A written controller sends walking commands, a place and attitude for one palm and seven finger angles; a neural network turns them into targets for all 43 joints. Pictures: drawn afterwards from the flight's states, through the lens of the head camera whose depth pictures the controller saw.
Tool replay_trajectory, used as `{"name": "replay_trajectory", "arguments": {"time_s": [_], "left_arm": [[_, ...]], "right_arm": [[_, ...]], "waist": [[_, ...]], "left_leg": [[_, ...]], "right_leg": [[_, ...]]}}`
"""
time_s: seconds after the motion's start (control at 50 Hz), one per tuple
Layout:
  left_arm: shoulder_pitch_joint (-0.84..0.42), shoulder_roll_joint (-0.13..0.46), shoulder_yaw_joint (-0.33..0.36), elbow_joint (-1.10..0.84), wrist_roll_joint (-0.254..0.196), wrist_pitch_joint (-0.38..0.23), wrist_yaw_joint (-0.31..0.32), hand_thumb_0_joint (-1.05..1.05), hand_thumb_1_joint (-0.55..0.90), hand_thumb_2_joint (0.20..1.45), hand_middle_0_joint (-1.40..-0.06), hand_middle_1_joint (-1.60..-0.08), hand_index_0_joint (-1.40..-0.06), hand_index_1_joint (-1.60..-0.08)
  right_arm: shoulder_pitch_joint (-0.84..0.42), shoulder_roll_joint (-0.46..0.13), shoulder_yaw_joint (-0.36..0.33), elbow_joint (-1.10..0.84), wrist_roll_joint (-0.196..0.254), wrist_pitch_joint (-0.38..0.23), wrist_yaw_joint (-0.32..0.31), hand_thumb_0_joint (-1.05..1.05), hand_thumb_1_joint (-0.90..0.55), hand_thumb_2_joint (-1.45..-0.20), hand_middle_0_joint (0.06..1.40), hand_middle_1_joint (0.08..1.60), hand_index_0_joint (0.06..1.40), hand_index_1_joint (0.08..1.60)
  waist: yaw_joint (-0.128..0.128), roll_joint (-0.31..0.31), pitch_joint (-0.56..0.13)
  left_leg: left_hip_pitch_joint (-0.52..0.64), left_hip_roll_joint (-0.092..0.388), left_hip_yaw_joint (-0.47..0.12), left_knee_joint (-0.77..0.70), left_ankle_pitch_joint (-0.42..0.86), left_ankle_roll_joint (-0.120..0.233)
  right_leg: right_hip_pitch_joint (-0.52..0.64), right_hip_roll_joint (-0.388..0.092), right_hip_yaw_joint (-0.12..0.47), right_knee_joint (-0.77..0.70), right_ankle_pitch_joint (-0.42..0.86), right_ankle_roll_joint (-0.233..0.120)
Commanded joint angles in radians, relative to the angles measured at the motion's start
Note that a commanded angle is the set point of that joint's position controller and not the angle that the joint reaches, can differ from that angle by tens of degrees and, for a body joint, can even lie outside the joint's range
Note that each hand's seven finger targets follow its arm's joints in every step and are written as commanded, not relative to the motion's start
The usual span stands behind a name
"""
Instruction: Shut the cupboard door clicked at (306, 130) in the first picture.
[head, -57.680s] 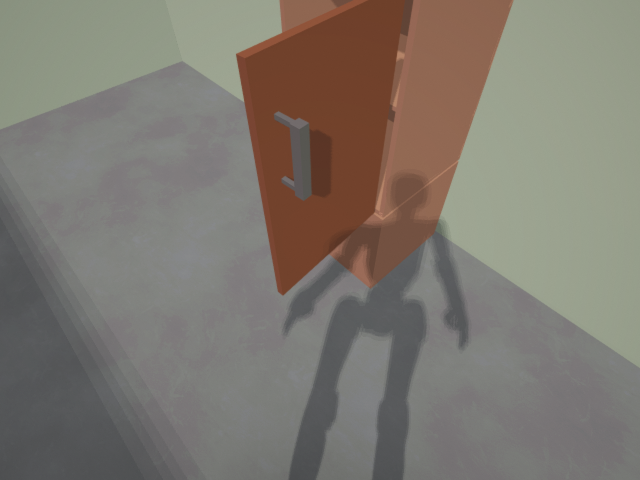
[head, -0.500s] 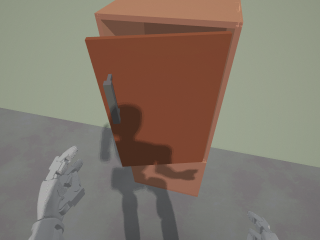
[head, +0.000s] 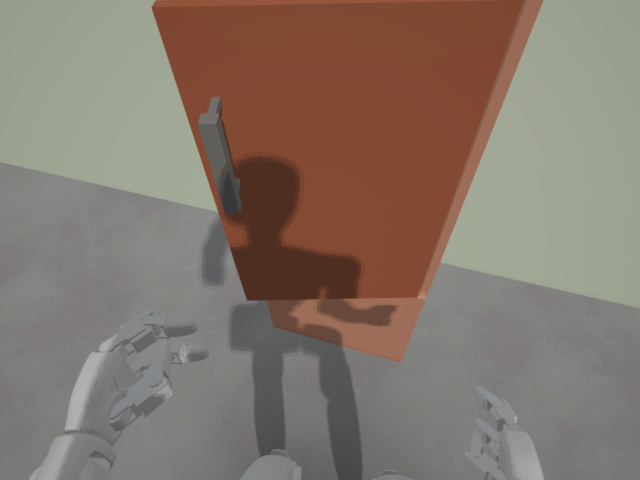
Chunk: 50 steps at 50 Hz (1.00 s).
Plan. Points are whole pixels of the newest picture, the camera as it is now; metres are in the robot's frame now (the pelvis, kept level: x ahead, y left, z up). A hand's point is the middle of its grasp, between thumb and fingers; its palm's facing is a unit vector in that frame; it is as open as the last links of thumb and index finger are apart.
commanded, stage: raise the hand and make a fist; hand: left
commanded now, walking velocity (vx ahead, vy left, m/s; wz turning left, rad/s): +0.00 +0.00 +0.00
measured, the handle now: (224, 158) +0.48 +0.16 +0.14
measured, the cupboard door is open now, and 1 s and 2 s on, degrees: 18 18 18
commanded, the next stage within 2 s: bring the fist close to the handle in 1.18 s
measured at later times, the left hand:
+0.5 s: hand (96, 344) +0.22 +0.24 +0.12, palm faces +0.12 -0.99 -0.03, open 3.1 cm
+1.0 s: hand (133, 333) +0.23 +0.20 +0.13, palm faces +0.06 -1.00 -0.02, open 3.1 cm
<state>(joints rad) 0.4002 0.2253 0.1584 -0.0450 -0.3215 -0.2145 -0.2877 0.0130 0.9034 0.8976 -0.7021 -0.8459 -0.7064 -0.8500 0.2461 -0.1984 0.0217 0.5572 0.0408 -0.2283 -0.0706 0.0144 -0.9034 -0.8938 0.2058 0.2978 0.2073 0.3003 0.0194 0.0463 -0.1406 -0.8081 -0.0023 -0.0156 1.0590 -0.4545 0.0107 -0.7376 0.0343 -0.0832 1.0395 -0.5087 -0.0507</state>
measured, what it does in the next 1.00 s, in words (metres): stands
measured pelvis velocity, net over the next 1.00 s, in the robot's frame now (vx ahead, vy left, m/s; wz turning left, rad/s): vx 0.01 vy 0.02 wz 0.00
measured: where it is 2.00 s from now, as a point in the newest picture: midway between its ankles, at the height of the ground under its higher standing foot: outside the picture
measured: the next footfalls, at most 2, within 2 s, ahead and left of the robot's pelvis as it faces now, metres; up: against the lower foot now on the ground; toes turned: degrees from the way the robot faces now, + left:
none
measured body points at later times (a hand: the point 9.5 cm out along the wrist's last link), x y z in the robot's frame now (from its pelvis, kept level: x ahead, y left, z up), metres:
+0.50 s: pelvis +0.01 +0.04 +0.02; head +0.03 +0.04 +0.47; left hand +0.21 +0.29 +0.13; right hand +0.20 -0.17 -0.04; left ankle +0.04 +0.11 -0.67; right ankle +0.01 -0.09 -0.67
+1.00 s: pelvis +0.01 +0.02 +0.04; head +0.01 +0.00 +0.49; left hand +0.23 +0.25 +0.13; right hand +0.18 -0.21 -0.03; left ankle +0.04 +0.11 -0.67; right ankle +0.01 -0.09 -0.67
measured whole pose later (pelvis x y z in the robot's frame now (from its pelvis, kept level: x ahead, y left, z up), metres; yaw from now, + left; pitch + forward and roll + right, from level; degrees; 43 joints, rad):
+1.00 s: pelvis +0.01 +0.02 +0.04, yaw +0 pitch +3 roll -1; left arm 0.34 0.23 0.15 -0.15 -0.28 -0.05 -0.16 0.01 0.90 0.90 -1.30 -1.50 -1.30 -1.50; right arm 0.28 -0.25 0.05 0.56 0.04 -0.22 -0.07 0.01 -0.90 -0.89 0.21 0.30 0.21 0.30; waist 0.02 0.05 -0.07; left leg -0.48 -0.02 0.00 0.77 -0.35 0.03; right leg -0.41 0.02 -0.06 0.74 -0.39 -0.03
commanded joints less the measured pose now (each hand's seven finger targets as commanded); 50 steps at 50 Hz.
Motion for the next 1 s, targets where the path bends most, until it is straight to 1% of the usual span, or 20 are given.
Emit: {"name": "replay_trajectory", "arguments": {"time_s": [0.0,0.02,0.08,0.14,0.18,0.22,0.3,0.36,0.44,0.5,0.56,0.6,0.68,0.7,0.72,0.78,0.82,0.88,0.92,0.98], "left_arm": [[0.054,0.169,0.220,-0.326,-0.020,-0.100,0.123,0.000,0.900,0.900,-0.878,-1.040,-0.878,-1.040],[0.073,0.137,0.186,-0.336,-0.008,-0.138,0.138,0.000,0.900,0.900,-0.897,-1.060,-0.897,-1.060],[0.070,0.080,0.095,-0.322,0.012,-0.240,0.136,0.000,0.900,0.900,-0.952,-1.120,-0.952,-1.120],[0.064,0.048,0.013,-0.309,0.013,-0.248,0.083,0.000,0.900,0.900,-1.007,-1.180,-1.007,-1.180],[0.066,0.061,0.001,-0.308,0.010,-0.207,0.052,0.000,0.900,0.900,-1.043,-1.220,-1.043,-1.220],[0.052,0.101,0.030,-0.339,0.008,-0.158,0.052,0.000,0.900,0.900,-1.080,-1.260,-1.080,-1.260],[0.021,0.165,0.119,-0.428,0.016,-0.120,0.120,0.000,0.900,0.900,-1.153,-1.340,-1.153,-1.340],[-0.002,0.114,0.088,-0.443,0.019,-0.118,0.166,0.000,0.900,0.900,-1.208,-1.400,-1.208,-1.400],[-0.048,0.072,0.021,-0.370,0.032,-0.074,0.161,0.000,0.900,0.900,-1.282,-1.480,-1.282,-1.480],[-0.067,0.087,0.006,-0.325,0.043,-0.013,0.132,0.000,0.900,0.900,-1.300,-1.500,-1.300,-1.500],[-0.129,0.125,0.029,-0.375,0.048,0.025,0.125,0.000,0.900,0.900,-1.300,-1.500,-1.300,-1.500],[-0.163,0.176,0.084,-0.406,0.047,0.026,0.145,0.000,0.900,0.900,-1.300,-1.500,-1.300,-1.500],[-0.212,0.163,0.106,-0.438,0.036,-0.005,0.182,0.000,0.900,0.900,-1.300,-1.500,-1.300,-1.500],[-0.204,0.170,0.115,-0.410,0.034,-0.002,0.183,0.000,0.900,0.900,-1.300,-1.500,-1.300,-1.500],[-0.222,0.145,0.092,-0.419,0.031,-0.002,0.180,0.000,0.900,0.900,-1.300,-1.500,-1.300,-1.500],[-0.187,0.105,0.054,-0.322,0.027,0.038,0.153,0.000,0.900,0.900,-1.300,-1.500,-1.300,-1.500],[-0.141,0.080,0.024,-0.264,0.023,0.081,0.125,0.000,0.900,0.900,-1.300,-1.500,-1.300,-1.500],[-0.153,0.117,0.052,-0.273,0.020,0.118,0.105,0.000,0.900,0.900,-1.300,-1.500,-1.300,-1.500],[-0.199,0.153,0.084,-0.341,0.030,0.098,0.123,0.000,0.900,0.900,-1.300,-1.500,-1.300,-1.500],[-0.245,0.181,0.135,-0.412,0.033,0.022,0.166,0.000,0.900,0.900,-1.300,-1.500,-1.300,-1.500]], "right_arm": [[-0.063,-0.118,-0.061,-0.184,-0.018,-0.051,-0.010,0.000,-0.900,-0.900,0.200,0.300,0.200,0.300],[-0.054,-0.115,-0.061,-0.183,-0.025,-0.054,-0.003,0.000,-0.900,-0.900,0.200,0.300,0.200,0.300],[-0.030,-0.135,-0.061,-0.161,-0.036,-0.061,0.017,0.000,-0.900,-0.900,0.200,0.300,0.200,0.300],[-0.016,-0.161,-0.065,-0.162,-0.032,-0.066,0.020,0.000,-0.900,-0.900,0.200,0.300,0.200,0.300],[-0.014,-0.176,-0.065,-0.178,-0.021,-0.061,0.014,0.000,-0.900,-0.900,0.200,0.300,0.200,0.300],[-0.021,-0.177,-0.066,-0.195,-0.013,-0.056,0.005,0.000,-0.900,-0.900,0.200,0.300,0.200,0.300],[-0.030,-0.163,-0.056,-0.209,-0.014,-0.034,-0.005,0.000,-0.900,-0.900,0.200,0.300,0.200,0.300],[-0.034,-0.151,-0.041,-0.216,-0.016,-0.026,0.004,0.000,-0.900,-0.900,0.200,0.300,0.200,0.300],[-0.040,-0.165,-0.029,-0.213,-0.012,-0.018,0.009,0.000,-0.900,-0.900,0.200,0.300,0.200,0.300],[-0.043,-0.173,-0.023,-0.208,-0.002,-0.018,0.003,0.000,-0.900,-0.900,0.200,0.300,0.200,0.300],[-0.053,-0.168,-0.015,-0.215,0.000,-0.023,-0.005,0.000,-0.900,-0.900,0.200,0.300,0.200,0.300],[-0.061,-0.166,-0.011,-0.208,-0.004,-0.026,-0.009,0.000,-0.900,-0.900,0.200,0.300,0.200,0.300],[-0.077,-0.150,-0.001,-0.191,-0.008,-0.042,-0.005,0.000,-0.900,-0.900,0.200,0.300,0.200,0.300],[-0.076,-0.156,-0.001,-0.182,-0.010,-0.044,-0.004,0.000,-0.900,-0.900,0.200,0.300,0.200,0.300],[-0.084,-0.152,-0.002,-0.178,-0.006,-0.048,-0.002,0.000,-0.900,-0.900,0.200,0.300,0.200,0.300],[-0.078,-0.160,-0.004,-0.160,0.000,-0.053,0.000,0.000,-0.900,-0.900,0.200,0.300,0.200,0.300],[-0.073,-0.165,-0.008,-0.161,0.008,-0.054,0.000,0.000,-0.900,-0.900,0.200,0.300,0.200,0.300],[-0.076,-0.171,-0.013,-0.169,0.007,-0.052,-0.008,0.000,-0.900,-0.900,0.200,0.300,0.200,0.300],[-0.087,-0.167,-0.013,-0.175,0.002,-0.053,-0.009,0.000,-0.900,-0.900,0.200,0.300,0.200,0.300],[-0.083,-0.153,-0.013,-0.168,-0.011,-0.062,-0.003,0.000,-0.900,-0.900,0.200,0.300,0.200,0.300]], "waist": [[0.058,-0.090,-0.218],[0.051,-0.049,-0.200],[0.006,-0.011,-0.164],[-0.023,0.016,-0.163],[-0.023,0.010,-0.163],[-0.008,0.007,-0.182],[0.025,0.016,-0.212],[0.018,0.060,-0.154],[-0.013,0.030,-0.058],[-0.011,0.021,-0.031],[-0.001,0.034,-0.068],[0.007,0.032,-0.070],[0.014,0.064,-0.072],[0.010,0.036,-0.063],[0.006,0.052,-0.063],[0.001,0.024,-0.015],[0.000,-0.025,0.014],[0.010,-0.053,0.002],[0.014,-0.051,-0.029],[0.019,-0.002,-0.084]], "left_leg": [[0.164,-0.009,-0.036,-0.159,0.325,0.010],[0.190,-0.010,-0.033,-0.169,0.357,0.010],[0.235,-0.003,-0.038,-0.156,0.391,0.010],[0.261,0.004,-0.049,-0.160,0.370,0.008],[0.259,0.007,-0.059,-0.190,0.310,0.006],[0.272,0.005,-0.061,-0.221,0.277,0.008],[0.331,0.014,-0.081,-0.268,0.317,-0.006],[0.356,0.023,-0.091,-0.298,0.311,-0.025],[0.334,0.030,-0.112,-0.342,0.177,-0.023],[0.332,0.028,-0.119,-0.379,0.097,-0.014],[0.369,0.025,-0.119,-0.406,0.096,-0.010],[0.385,0.024,-0.116,-0.414,0.105,-0.008],[0.431,0.023,-0.113,-0.435,0.139,-0.019],[0.425,0.022,-0.109,-0.432,0.140,-0.012],[0.432,0.018,-0.099,-0.432,0.148,-0.012],[0.423,0.017,-0.093,-0.447,0.128,-0.010],[0.402,0.011,-0.076,-0.445,0.127,0.001],[0.400,0.000,-0.053,-0.437,0.143,0.011],[0.415,-0.003,-0.045,-0.430,0.182,0.014],[0.456,-0.008,-0.033,-0.410,0.248,0.012]], "right_leg": [[0.280,-0.047,0.112,-0.194,0.516,0.071],[0.249,-0.037,0.086,-0.173,0.541,0.060],[0.132,-0.013,0.036,-0.136,0.477,0.040],[0.091,-0.007,0.025,-0.149,0.383,0.031],[0.101,-0.004,0.021,-0.177,0.311,0.028],[0.137,-0.006,0.023,-0.200,0.285,0.027],[0.180,0.005,0.002,-0.200,0.294,0.018],[0.157,0.009,-0.012,-0.206,0.273,0.017],[0.137,0.009,-0.014,-0.246,0.204,0.020],[0.169,0.005,-0.002,-0.284,0.172,0.018],[0.211,-0.001,0.001,-0.307,0.178,0.018],[0.234,0.001,0.006,-0.323,0.181,0.017],[0.254,0.003,0.000,-0.337,0.200,0.013],[0.257,0.005,0.002,-0.347,0.202,0.016],[0.263,0.001,0.005,-0.355,0.206,0.017],[0.268,-0.002,0.006,-0.383,0.201,0.020],[0.283,-0.008,0.017,-0.413,0.195,0.025],[0.309,-0.017,0.040,-0.444,0.187,0.032],[0.334,-0.021,0.050,-0.444,0.206,0.031],[0.343,-0.017,0.053,-0.419,0.275,0.030]]}}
